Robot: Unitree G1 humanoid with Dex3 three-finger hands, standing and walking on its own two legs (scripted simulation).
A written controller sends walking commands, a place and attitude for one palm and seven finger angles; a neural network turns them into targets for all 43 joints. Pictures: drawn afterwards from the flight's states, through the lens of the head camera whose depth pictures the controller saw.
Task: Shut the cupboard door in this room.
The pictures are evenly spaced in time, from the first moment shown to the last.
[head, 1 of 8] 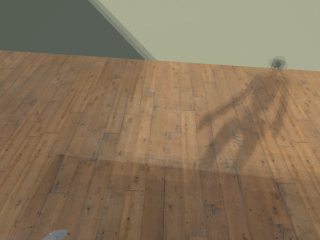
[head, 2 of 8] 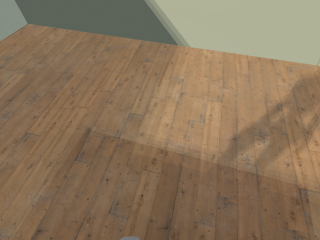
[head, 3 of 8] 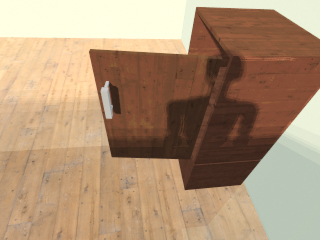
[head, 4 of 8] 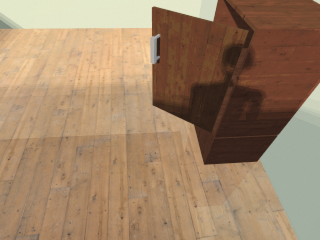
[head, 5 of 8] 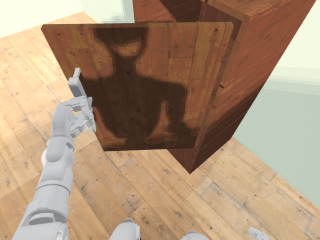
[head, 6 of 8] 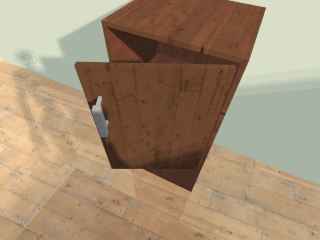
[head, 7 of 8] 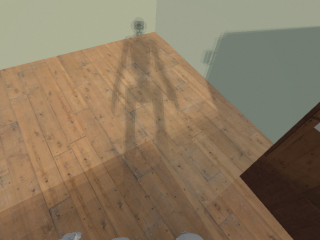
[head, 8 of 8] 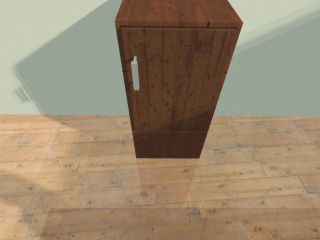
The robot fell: no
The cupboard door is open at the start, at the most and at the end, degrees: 84 84 0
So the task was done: yes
